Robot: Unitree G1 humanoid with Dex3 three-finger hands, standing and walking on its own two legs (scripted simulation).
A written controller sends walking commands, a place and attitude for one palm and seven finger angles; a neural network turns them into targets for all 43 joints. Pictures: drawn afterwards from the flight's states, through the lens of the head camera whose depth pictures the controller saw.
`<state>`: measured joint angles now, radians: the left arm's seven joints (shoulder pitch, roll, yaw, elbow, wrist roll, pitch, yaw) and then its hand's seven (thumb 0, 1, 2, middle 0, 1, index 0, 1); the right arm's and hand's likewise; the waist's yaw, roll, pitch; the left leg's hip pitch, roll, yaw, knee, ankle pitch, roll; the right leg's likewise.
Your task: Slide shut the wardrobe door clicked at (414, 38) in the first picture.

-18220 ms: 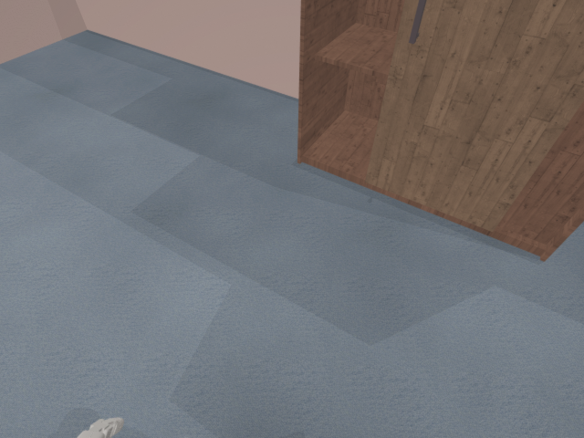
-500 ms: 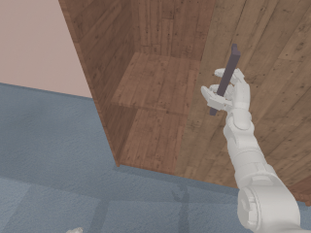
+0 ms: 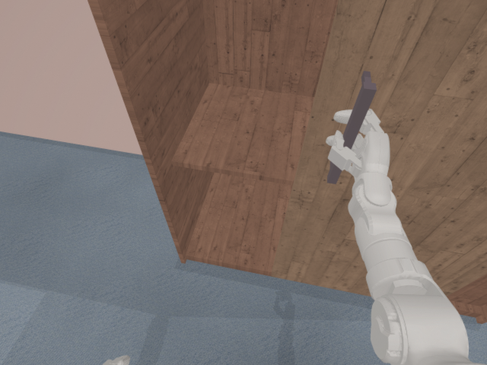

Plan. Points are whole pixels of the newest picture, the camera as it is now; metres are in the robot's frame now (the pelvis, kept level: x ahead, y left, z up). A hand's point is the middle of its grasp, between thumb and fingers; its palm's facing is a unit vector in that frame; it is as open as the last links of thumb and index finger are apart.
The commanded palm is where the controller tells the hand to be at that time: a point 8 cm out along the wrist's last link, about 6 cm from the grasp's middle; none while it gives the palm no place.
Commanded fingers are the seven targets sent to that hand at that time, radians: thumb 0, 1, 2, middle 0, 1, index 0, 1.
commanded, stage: grip the handle and tug to test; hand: right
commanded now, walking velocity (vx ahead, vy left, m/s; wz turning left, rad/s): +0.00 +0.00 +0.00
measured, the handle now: (347, 133) +0.51 -0.11 +0.11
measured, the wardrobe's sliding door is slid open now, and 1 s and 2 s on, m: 0.37 0.37 0.37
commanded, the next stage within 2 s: tug the door sideways, standing still in 0.40 s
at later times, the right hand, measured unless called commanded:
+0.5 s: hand (334, 151) +0.45 -0.08 +0.12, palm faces +0.05 +1.00 +0.00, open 5.7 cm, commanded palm +0.40 -0.13 +0.12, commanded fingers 0.00 -0.90 -0.90 0.45 1.40 0.45 1.40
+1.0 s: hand (332, 149) +0.45 -0.08 +0.12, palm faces +0.11 +0.99 -0.03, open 5.5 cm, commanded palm +0.43 -0.08 +0.12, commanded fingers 0.00 -0.90 -0.90 0.45 1.40 0.45 1.40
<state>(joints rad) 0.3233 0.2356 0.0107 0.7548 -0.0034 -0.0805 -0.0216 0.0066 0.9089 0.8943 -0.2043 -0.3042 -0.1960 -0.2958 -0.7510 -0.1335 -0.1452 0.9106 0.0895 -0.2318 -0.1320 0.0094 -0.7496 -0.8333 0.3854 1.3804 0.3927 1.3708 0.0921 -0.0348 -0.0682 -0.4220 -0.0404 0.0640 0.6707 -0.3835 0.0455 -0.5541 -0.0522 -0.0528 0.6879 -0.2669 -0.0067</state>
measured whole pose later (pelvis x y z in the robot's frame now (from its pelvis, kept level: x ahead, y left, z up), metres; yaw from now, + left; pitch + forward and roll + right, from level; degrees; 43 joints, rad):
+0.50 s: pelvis +0.04 +0.00 +0.01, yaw +1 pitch +7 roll +0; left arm 0.31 0.23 0.02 0.69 -0.01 -0.04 -0.04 0.01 0.91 0.89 -0.20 -0.30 -0.20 -0.30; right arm -0.48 -0.10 -0.09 0.50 0.11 -0.05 -0.14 0.02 -0.80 -0.80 0.27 1.35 0.29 1.36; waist 0.07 -0.03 -0.08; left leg -0.32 -0.04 0.03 0.60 -0.39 0.04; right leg -0.44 -0.05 -0.08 0.62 -0.29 0.00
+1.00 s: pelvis +0.02 +0.00 +0.00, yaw -4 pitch +7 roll +1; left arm 0.27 0.21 0.02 0.75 0.01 -0.07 -0.04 0.01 0.91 0.89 -0.20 -0.30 -0.20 -0.30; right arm -0.70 -0.05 0.01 0.75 0.11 -0.11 -0.23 0.01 -0.79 -0.83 0.34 1.38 0.32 1.40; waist 0.04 -0.04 -0.06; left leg -0.37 -0.03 0.07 0.67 -0.43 0.04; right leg -0.53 -0.01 0.01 0.70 -0.29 0.00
